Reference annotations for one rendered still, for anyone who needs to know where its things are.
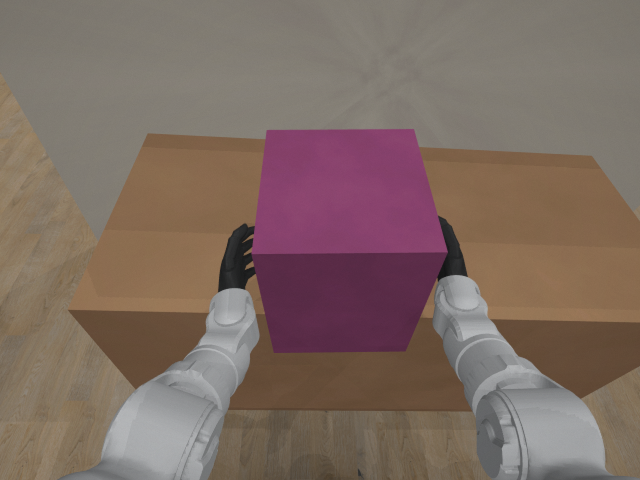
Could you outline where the robot left upper arm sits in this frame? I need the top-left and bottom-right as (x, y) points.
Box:
(57, 381), (224, 480)

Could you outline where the robot right upper arm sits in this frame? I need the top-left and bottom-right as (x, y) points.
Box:
(476, 388), (640, 480)

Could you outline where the robot right hand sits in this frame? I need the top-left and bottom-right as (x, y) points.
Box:
(437, 216), (468, 281)

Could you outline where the robot left forearm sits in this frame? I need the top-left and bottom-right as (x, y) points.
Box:
(101, 288), (260, 460)

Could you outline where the robot right forearm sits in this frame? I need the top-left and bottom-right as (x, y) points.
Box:
(432, 275), (605, 465)

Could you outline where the carton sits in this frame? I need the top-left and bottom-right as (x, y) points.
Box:
(251, 129), (448, 353)

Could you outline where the robot left hand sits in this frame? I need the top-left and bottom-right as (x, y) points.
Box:
(218, 224), (256, 292)

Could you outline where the pedestal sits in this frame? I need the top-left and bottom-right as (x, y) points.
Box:
(67, 133), (640, 412)

